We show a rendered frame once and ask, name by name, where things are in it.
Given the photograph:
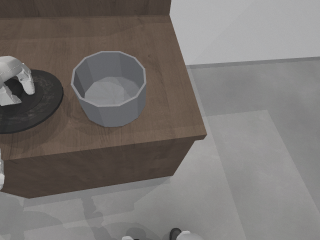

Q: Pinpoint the robot left hand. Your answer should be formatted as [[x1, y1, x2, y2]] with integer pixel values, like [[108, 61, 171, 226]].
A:
[[0, 56, 35, 106]]

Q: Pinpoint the robot right foot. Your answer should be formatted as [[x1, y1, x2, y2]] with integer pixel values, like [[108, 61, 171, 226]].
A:
[[169, 228, 182, 240]]

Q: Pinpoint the knob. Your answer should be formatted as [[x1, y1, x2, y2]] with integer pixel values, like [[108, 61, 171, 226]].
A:
[[4, 78, 24, 97]]

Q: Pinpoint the robot right shin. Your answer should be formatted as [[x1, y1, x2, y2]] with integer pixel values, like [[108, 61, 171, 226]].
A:
[[177, 231, 190, 239]]

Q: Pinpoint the lid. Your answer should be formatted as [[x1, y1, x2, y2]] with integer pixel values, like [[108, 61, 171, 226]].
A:
[[0, 69, 64, 134]]

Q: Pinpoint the pot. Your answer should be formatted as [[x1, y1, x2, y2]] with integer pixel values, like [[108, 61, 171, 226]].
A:
[[71, 51, 147, 127]]

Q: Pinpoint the table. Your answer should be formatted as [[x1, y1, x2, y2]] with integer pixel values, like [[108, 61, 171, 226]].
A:
[[0, 0, 207, 199]]

